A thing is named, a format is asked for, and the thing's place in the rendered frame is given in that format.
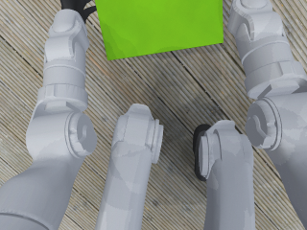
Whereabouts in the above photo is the carton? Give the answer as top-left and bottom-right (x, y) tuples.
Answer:
(95, 0), (224, 60)

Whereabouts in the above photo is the robot left shin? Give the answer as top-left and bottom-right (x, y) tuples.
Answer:
(110, 103), (154, 151)

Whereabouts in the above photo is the robot left upper arm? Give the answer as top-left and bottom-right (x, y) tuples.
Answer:
(0, 110), (98, 230)

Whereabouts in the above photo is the right robot forearm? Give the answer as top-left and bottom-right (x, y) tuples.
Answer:
(227, 0), (307, 100)

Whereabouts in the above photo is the left robot forearm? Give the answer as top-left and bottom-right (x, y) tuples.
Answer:
(25, 9), (90, 151)

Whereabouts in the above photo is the robot left hand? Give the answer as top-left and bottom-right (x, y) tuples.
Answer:
(60, 0), (97, 24)

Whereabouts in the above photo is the robot right foot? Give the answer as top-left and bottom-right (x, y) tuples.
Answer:
(193, 124), (211, 182)

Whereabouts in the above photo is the robot right upper arm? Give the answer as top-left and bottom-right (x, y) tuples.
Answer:
(245, 92), (307, 230)

